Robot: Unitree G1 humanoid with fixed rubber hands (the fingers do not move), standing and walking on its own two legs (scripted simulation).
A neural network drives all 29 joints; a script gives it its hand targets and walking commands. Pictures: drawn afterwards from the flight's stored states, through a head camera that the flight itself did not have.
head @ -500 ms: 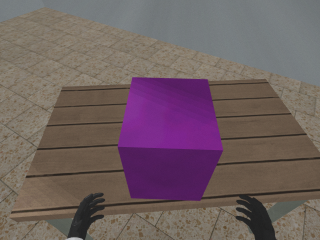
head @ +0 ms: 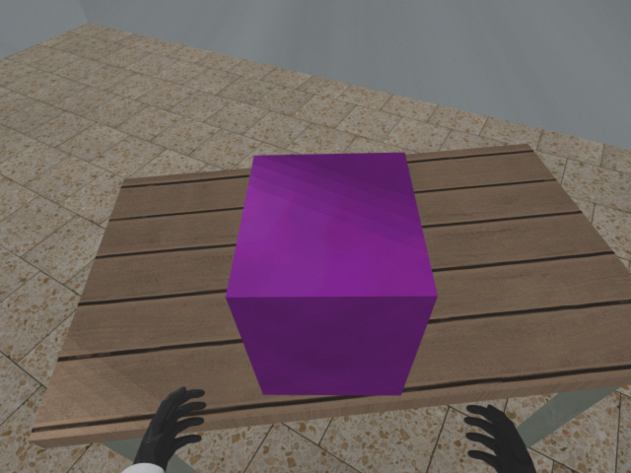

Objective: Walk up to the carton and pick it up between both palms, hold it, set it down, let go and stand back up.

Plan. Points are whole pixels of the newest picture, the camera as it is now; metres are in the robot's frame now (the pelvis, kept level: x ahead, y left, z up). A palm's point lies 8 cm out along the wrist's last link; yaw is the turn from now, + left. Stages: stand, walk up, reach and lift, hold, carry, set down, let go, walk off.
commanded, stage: set down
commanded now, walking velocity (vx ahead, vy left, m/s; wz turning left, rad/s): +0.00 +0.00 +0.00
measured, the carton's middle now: (330, 279) +0.37 +0.03 +0.01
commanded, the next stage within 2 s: let go in 0.50 s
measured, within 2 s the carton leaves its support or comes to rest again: neither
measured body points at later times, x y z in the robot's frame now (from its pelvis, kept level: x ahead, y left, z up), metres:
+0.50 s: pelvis +0.00 -0.01 +0.00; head -0.01 -0.04 +0.45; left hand +0.16 +0.24 -0.05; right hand +0.17 -0.22 -0.10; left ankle +0.02 +0.13 -0.75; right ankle -0.04 -0.13 -0.75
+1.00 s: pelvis -0.01 -0.01 +0.00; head -0.02 -0.03 +0.45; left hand +0.17 +0.24 -0.05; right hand +0.17 -0.22 -0.10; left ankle +0.02 +0.13 -0.75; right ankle -0.04 -0.13 -0.75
